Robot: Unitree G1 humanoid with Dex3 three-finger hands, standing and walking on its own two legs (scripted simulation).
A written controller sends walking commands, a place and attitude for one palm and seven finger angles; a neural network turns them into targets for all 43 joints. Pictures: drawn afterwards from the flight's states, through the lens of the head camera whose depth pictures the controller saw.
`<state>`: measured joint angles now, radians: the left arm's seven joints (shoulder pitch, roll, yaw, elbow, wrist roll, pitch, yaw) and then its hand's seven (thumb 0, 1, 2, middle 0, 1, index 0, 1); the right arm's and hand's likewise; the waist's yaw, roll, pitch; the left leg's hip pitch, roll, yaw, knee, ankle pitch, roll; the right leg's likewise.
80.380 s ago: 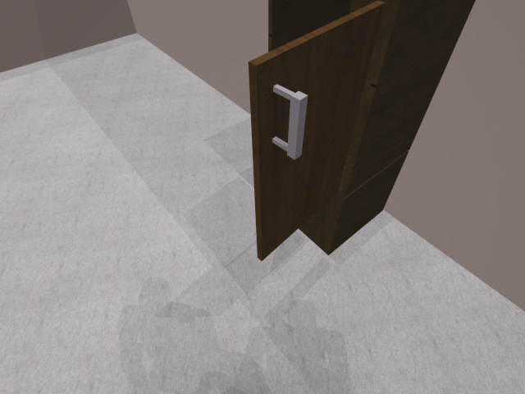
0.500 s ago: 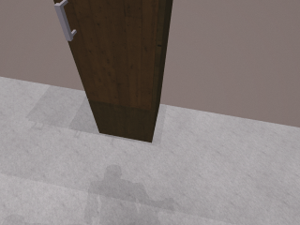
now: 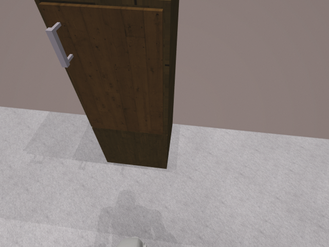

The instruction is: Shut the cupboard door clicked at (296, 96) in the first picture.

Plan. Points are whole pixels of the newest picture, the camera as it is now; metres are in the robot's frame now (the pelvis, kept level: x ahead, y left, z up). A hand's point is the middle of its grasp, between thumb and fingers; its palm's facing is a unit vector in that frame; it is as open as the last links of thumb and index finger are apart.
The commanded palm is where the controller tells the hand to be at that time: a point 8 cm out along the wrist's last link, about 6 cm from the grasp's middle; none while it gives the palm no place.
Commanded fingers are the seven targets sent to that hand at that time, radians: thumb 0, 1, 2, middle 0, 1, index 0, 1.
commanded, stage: take the last steps up to it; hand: left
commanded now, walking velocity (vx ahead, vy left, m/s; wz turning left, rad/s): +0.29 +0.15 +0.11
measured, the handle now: (61, 45) +0.67 +0.38 +0.13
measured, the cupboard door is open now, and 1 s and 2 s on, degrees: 0 0 0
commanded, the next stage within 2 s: come to a stop and stand still in 0.38 s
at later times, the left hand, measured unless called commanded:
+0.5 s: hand (85, 202) +0.26 +0.27 -0.16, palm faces +0.07 -0.97 -0.25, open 7.4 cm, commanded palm none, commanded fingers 0.00 0.90 0.90 -0.20 -0.30 -0.20 -0.30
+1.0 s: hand (62, 207) +0.26 +0.35 -0.20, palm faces +0.09 -0.97 -0.23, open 7.4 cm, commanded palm none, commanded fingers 0.00 0.90 0.90 -0.20 -0.30 -0.20 -0.30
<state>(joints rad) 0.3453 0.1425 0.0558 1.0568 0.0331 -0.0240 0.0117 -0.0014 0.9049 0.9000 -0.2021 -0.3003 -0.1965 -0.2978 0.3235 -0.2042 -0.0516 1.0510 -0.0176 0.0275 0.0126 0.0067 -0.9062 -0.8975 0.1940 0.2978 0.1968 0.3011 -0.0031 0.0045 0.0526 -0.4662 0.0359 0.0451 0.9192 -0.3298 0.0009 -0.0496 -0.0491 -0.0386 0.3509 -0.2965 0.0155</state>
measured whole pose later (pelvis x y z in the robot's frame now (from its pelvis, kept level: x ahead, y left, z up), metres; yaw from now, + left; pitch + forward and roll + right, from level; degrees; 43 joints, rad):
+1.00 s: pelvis +0.23 +0.15 -0.01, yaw +2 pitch +0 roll -2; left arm 0.21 0.23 0.07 1.01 0.02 0.07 0.05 0.00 0.91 0.90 -0.20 -0.30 -0.20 -0.30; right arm 0.15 -0.18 -0.03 1.00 -0.02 0.03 -0.03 0.00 -0.91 -0.90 0.19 0.30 0.20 0.30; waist 0.02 -0.05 0.10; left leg -0.29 0.04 0.03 0.62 -0.33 0.01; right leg -0.39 0.00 0.00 0.92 -0.53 0.01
